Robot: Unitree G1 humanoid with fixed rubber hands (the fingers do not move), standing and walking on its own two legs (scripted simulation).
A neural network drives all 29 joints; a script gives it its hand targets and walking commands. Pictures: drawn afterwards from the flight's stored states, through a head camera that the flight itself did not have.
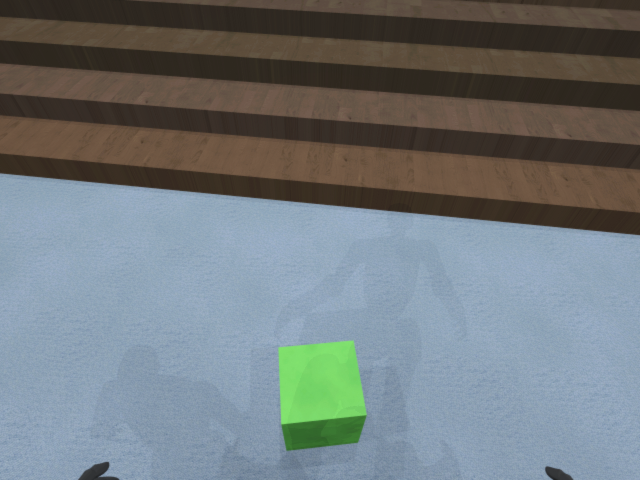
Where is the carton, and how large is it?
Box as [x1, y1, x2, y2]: [278, 340, 366, 450]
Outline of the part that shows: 353,340 278,347 281,425 286,450 357,442 366,413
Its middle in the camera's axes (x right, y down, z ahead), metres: +0.00 +0.46 +1.11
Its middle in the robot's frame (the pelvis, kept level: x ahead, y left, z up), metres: +0.45 +0.01 -0.66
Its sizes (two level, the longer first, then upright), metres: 0.210 0.200 0.250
